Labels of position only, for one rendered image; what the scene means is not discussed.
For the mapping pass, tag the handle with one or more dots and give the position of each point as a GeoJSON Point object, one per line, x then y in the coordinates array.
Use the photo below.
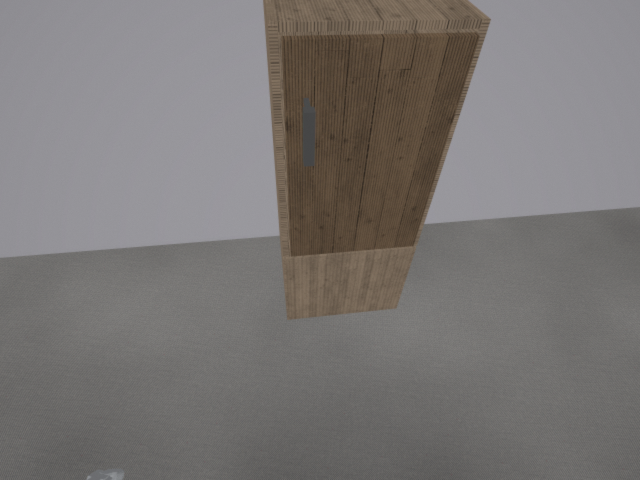
{"type": "Point", "coordinates": [309, 118]}

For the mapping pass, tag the cupboard door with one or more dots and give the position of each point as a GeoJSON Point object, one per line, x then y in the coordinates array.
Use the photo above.
{"type": "Point", "coordinates": [384, 104]}

